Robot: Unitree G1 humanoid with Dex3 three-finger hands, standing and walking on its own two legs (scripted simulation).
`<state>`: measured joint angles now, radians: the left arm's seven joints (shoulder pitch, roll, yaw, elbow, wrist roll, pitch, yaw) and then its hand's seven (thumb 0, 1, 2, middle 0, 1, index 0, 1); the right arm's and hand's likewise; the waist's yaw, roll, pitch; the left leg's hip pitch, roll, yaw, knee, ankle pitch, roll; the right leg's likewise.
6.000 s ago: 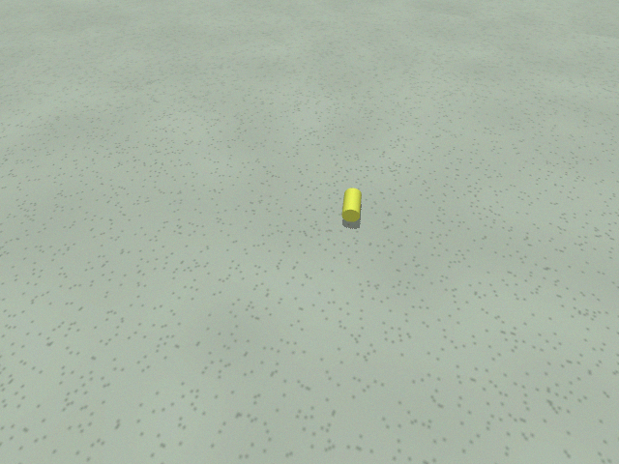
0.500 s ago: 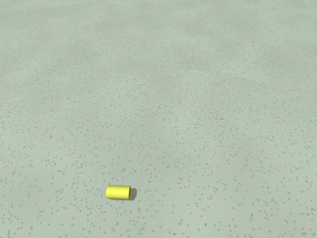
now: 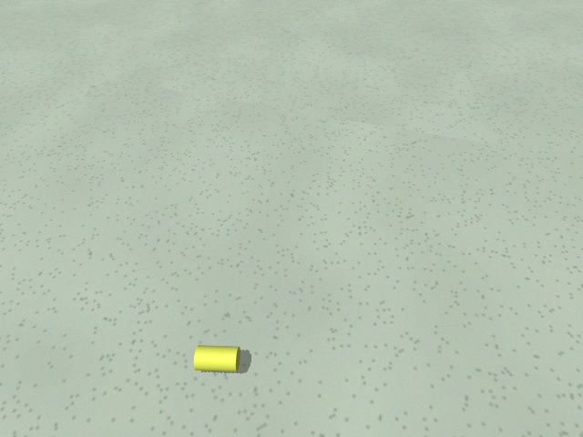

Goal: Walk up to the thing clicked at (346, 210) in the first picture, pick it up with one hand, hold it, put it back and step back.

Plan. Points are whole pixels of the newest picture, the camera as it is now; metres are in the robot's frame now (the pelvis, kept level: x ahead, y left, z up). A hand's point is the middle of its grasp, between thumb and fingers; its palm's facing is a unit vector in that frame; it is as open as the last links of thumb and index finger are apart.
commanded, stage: walk up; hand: left
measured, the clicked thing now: (217, 358) +0.46 +0.29 -0.74
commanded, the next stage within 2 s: stand in 0.76 s
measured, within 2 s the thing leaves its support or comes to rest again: neither
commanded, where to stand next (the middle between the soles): +0.08 +0.01 m, yaw +1 degrees
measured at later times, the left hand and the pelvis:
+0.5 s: hand out of the picture +0.10 +0.24 -0.15, palm faces -0.01 -0.94 -0.34, open 7.3 cm; pelvis +0.01 +0.00 +0.00, yaw +0 degrees
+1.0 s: hand out of the picture +0.09 +0.25 -0.16, palm faces -0.02 -0.94 -0.34, open 7.3 cm; pelvis +0.01 +0.00 +0.00, yaw +0 degrees
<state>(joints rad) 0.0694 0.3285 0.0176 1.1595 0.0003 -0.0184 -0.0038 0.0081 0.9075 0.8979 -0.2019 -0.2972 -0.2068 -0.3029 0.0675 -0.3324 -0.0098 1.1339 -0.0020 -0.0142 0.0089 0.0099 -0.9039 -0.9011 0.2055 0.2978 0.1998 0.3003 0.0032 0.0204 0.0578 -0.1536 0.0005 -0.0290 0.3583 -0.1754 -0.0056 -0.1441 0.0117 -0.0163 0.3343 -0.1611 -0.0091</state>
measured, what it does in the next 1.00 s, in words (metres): stands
